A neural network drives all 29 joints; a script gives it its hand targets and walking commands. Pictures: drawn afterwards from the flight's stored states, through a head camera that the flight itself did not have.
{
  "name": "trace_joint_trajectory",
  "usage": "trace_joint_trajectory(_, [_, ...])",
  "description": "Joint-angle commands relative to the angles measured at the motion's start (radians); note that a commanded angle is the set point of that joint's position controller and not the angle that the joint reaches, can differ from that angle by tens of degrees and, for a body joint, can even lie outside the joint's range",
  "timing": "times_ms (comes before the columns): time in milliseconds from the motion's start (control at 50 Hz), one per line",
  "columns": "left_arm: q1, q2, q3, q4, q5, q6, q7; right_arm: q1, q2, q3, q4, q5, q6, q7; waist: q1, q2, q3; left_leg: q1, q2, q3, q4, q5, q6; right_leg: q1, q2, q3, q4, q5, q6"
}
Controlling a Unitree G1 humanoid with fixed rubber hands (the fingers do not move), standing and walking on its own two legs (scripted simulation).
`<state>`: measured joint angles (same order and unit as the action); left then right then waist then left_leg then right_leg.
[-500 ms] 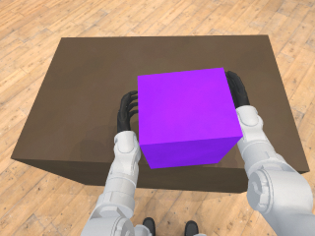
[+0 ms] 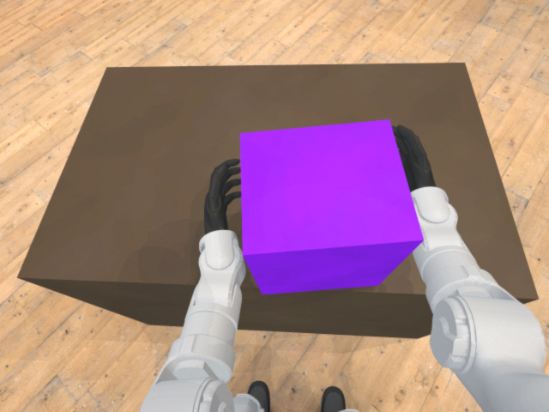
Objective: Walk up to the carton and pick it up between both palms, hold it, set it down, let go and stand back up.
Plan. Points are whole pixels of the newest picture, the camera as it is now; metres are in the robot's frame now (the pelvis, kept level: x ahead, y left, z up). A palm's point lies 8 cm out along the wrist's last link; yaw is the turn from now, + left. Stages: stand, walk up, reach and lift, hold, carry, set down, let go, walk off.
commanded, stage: reach and lift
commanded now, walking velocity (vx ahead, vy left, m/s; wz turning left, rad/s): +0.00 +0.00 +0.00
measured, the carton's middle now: (317, 218) +0.39 +0.01 -0.02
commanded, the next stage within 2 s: none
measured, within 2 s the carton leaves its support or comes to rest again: leaves its support in 0.08 s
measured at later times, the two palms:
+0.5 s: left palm (213, 221) +0.35 +0.16 +0.02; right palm (416, 180) +0.44 -0.13 +0.04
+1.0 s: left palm (201, 215) +0.34 +0.16 +0.06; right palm (424, 167) +0.42 -0.12 +0.09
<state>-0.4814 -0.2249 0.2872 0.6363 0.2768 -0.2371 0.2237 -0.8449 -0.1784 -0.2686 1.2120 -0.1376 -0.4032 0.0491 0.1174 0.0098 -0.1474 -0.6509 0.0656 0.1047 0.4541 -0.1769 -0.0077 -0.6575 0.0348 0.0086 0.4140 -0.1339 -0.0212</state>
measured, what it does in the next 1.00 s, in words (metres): stands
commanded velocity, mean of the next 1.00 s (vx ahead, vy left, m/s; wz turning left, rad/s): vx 0.00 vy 0.00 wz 0.00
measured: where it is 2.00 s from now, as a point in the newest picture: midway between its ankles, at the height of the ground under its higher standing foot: outside the picture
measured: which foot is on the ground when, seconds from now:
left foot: down 0.00-1.00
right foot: down 0.00-1.00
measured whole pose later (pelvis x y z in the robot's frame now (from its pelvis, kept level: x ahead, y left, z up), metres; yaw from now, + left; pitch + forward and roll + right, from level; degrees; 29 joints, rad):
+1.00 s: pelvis -0.02 +0.00 +0.00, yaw +0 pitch +15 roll -1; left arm -0.48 -0.12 0.20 0.67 0.10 -0.14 0.22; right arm -0.81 -0.13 -0.17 1.06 -0.14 -0.19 -0.06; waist 0.09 0.02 -0.20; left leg -0.55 0.07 0.10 0.45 -0.17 -0.01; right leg -0.54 0.03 0.01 0.39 -0.11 -0.02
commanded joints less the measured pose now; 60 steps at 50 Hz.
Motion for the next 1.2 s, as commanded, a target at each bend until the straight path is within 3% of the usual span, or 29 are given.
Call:
trace_joint_trajectory(0, [-0.586,-0.482,-0.310,0.009,-0.003,-0.130,-0.065,-0.465,0.593,0.217,-0.114,-0.166,-0.156,0.054,-0.009,-0.134,-0.848,0.314,-0.038,-0.016,0.035,0.454,-0.016,0.424,0.048,-0.085,0.007,0.503,-0.009])
trace_joint_trajectory(20, [-0.593,-0.488,-0.338,-0.005,-0.019,-0.136,-0.063,-0.473,0.601,0.222,-0.134,-0.158,-0.166,0.054,-0.010,-0.120,-0.864,0.325,-0.033,-0.017,0.031,0.456,-0.019,0.421,0.049,-0.089,0.009,0.500,-0.011])
trace_joint_trajectory(80, [-0.604,-0.467,-0.319,0.041,-0.012,-0.129,-0.069,-0.466,0.584,0.230,-0.110,-0.171,-0.168,0.052,-0.007,-0.155,-0.827,0.304,-0.031,-0.016,0.022,0.399,-0.014,0.435,0.041,-0.087,0.006,0.473,-0.005])
trace_joint_trajectory(100, [-0.606,-0.469,-0.335,0.032,-0.023,-0.136,-0.070,-0.469,0.579,0.231,-0.125,-0.175,-0.178,0.050,-0.024,-0.153,-0.834,0.313,-0.029,-0.021,0.022,0.399,-0.012,0.432,0.041,-0.096,0.008,0.472,-0.004])
trace_joint_trajectory(120, [-0.615,-0.465,-0.325,0.043,-0.019,-0.139,-0.074,-0.464,0.584,0.221,-0.102,-0.181,-0.175,0.050,-0.011,-0.149,-0.824,0.300,-0.031,-0.015,0.010,0.377,-0.012,0.433,0.040,-0.093,-0.001,0.455,-0.005])
trace_joint_trajectory(160, [-0.626,-0.467,-0.343,0.055,-0.020,-0.143,-0.077,-0.446,0.569,0.224,-0.089,-0.192,-0.182,0.049,-0.032,-0.124,-0.818,0.307,-0.030,-0.023,0.001,0.349,-0.014,0.434,0.039,-0.099,-0.004,0.434,-0.010])
trace_joint_trajectory(260, [-0.623,-0.483,-0.376,0.056,-0.031,-0.147,-0.069,-0.471,0.562,0.237,-0.087,-0.190,-0.195,0.054,-0.014,-0.120,-0.856,0.340,-0.027,-0.020,0.018,0.357,-0.017,0.380,0.048,-0.106,0.004,0.393,-0.017])
trace_joint_trajectory(280, [-0.639,-0.469,-0.364,0.064,-0.033,-0.144,-0.068,-0.487,0.550,0.220,-0.076,-0.190,-0.185,0.055,-0.023,-0.124,-0.838,0.348,-0.028,-0.033,0.018,0.346,-0.018,0.356,0.051,-0.108,-0.004,0.354,-0.017])
trace_joint_trajectory(320, [-0.642,-0.470,-0.381,0.050,-0.051,-0.145,-0.067,-0.495,0.557,0.237,-0.092,-0.179,-0.186,0.055,-0.008,-0.130,-0.862,0.338,-0.025,-0.029,0.028,0.343,-0.014,0.364,0.048,-0.095,0.009,0.377,-0.021])
trace_joint_trajectory(380, [-0.651,-0.487,-0.424,0.031,-0.082,-0.145,-0.067,-0.492,0.576,0.269,-0.123,-0.156,-0.177,0.053,-0.021,-0.110,-0.908,0.366,-0.027,-0.044,0.039,0.390,-0.018,0.354,0.054,-0.096,0.019,0.412,-0.021])
trace_joint_trajectory(400, [-0.654,-0.477,-0.419,0.032,-0.075,-0.145,-0.068,-0.483,0.591,0.280,-0.112,-0.152,-0.169,0.053,-0.010,-0.108,-0.886,0.364,-0.034,-0.037,0.042,0.380,-0.018,0.378,0.050,-0.091,0.017,0.413,-0.019])
trace_joint_trajectory(440, [-0.653,-0.495,-0.451,0.018,-0.096,-0.135,-0.071,-0.487,0.584,0.290,-0.132,-0.128,-0.168,0.049,-0.029,-0.099,-0.909,0.384,-0.032,-0.052,0.050,0.401,-0.023,0.360,0.056,-0.095,0.017,0.421,-0.021])
trace_joint_trajectory(520, [-0.633,-0.494,-0.454,0.038,-0.094,-0.117,-0.073,-0.501,0.579,0.332,-0.173,-0.118,-0.151,0.046,-0.019,-0.117,-0.894,0.380,-0.034,-0.056,0.047,0.400,-0.022,0.392,0.056,-0.095,0.017,0.442,-0.014])
trace_joint_trajectory(540, [-0.657,-0.495,-0.472,0.005,-0.113,-0.117,-0.074,-0.485,0.597,0.339,-0.165,-0.113,-0.149,0.042,-0.029,-0.125,-0.915,0.380,-0.033,-0.056,0.045,0.408,-0.019,0.400,0.054,-0.090,0.027,0.461,-0.011])
trace_joint_trajectory(660, [-0.654,-0.495,-0.516,-0.036,-0.138,-0.065,-0.087,-0.468,0.623,0.408,-0.216,-0.037,-0.081,0.032,-0.037,-0.103,-0.877,0.386,-0.047,-0.078,0.035,0.420,-0.027,0.462,0.053,-0.074,0.017,0.488,0.001])
trace_joint_trajectory(720, [-0.670,-0.476,-0.502,-0.042,-0.145,-0.018,-0.102,-0.458,0.660,0.435,-0.256,-0.008,-0.021,0.023,-0.042,-0.117,-0.814,0.378,-0.052,-0.083,0.008,0.357,-0.023,0.524,0.034,-0.055,0.005,0.470,0.016])
trace_joint_trajectory(780, [-0.748,-0.500,-0.571,-0.134,-0.180,0.011,-0.096,-0.468,0.696,0.446,-0.307,0.028,0.013,0.018,-0.070,-0.069,-0.889,0.437,-0.045,-0.099,0.017,0.405,-0.041,0.505,0.037,-0.053,0.001,0.483,0.009])
trace_joint_trajectory(820, [-0.768,-0.497,-0.565,-0.151,-0.182,0.034,-0.094,-0.481,0.731,0.479,-0.338,0.060,0.051,0.016,-0.049,-0.077,-0.874,0.433,-0.052,-0.099,0.018,0.410,-0.040,0.533,0.035,-0.042,0.000,0.494,0.012])
trace_joint_trajectory(840, [-0.766,-0.489,-0.569,-0.152,-0.180,0.054,-0.095,-0.458,0.733,0.477,-0.342,0.064,0.076,0.010,-0.060,-0.062,-0.838,0.443,-0.053,-0.103,0.012,0.412,-0.045,0.531,0.036,-0.044,0.000,0.483,0.014])
trace_joint_trajectory(900, [-0.819,-0.470,-0.586,-0.201,-0.213,0.095,-0.108,-0.435,0.782,0.500,-0.403,0.079,0.137,-0.007,-0.076,-0.091,-0.836,0.442,-0.064,-0.106,0.001,0.385,-0.036,0.572,0.025,-0.038,-0.008,0.490,0.030])
trace_joint_trajectory(960, [-0.905,-0.475,-0.591,-0.239,-0.228,0.133,-0.109,-0.498,0.835,0.518,-0.445,0.121,0.195,-0.014,-0.084,-0.099,-0.798,0.433,-0.065,-0.112,-0.012,0.320,-0.026,0.570,0.018,-0.034,-0.010,0.418,0.036])
trace_joint_trajectory(980, [-0.937,-0.465,-0.583,-0.274,-0.230,0.149,-0.109,-0.498,0.852,0.511,-0.448,0.129,0.214,-0.013,-0.073,-0.081,-0.798,0.442,-0.070,-0.104,-0.022,0.309,-0.028,0.579,0.013,-0.029,-0.012,0.404,0.035])
trace_joint_trajectory(1020, [-0.943,-0.448,-0.580,-0.278,-0.234,0.191,-0.113,-0.500,0.862,0.517,-0.453,0.153,0.262,-0.021,-0.085,-0.070,-0.726,0.471,-0.067,-0.109,-0.032,0.282,-0.028,0.556,0.011,-0.032,-0.029,0.359,0.036])
trace_joint_trajectory(1040, [-0.983,-0.430,-0.559,-0.296,-0.224,0.203,-0.115,-0.514,0.879,0.524,-0.453,0.166,0.285,-0.020,-0.069,-0.073,-0.689,0.451,-0.070,-0.104,-0.045,0.249,-0.021,0.572,0.002,-0.029,-0.044,0.312,0.039])
trace_joint_trajectory(1080, [-1.028,-0.439,-0.555,-0.312,-0.239,0.238,-0.116,-0.556,0.892,0.501,-0.461,0.173,0.321,-0.017,-0.072,-0.070,-0.666,0.464,-0.068,-0.102,-0.070,0.187,-0.021,0.550,0.009,-0.034,-0.057,0.226,0.036])
trace_joint_trajectory(1140, [-1.077,-0.399,-0.491,-0.288,-0.213,0.297,-0.130,-0.549,0.905,0.460,-0.388,0.172,0.386,-0.018,-0.079,-0.075,-0.500,0.455,-0.074,-0.094,-0.116,0.059,-0.002,0.547,-0.008,-0.033,-0.095,0.084,0.038])
trace_joint_trajectory(1160, [-1.087,-0.417,-0.489,-0.312,-0.197,0.317,-0.131,-0.552,0.896,0.433,-0.364,0.174,0.392,-0.008,-0.078,-0.042,-0.495,0.476,-0.067,-0.097,-0.123,0.057,-0.007,0.527,-0.003,-0.044,-0.095,0.055,0.032])
trace_joint_trajectory(1180, [-1.114,-0.403,-0.451,-0.280,-0.189,0.334,-0.137,-0.581,0.887,0.392,-0.350,0.156,0.400,-0.004,-0.082,-0.063,-0.446,0.467,-0.068,-0.090,-0.138,0.000,0.003,0.514,-0.007,-0.042,-0.103,-0.006,0.034])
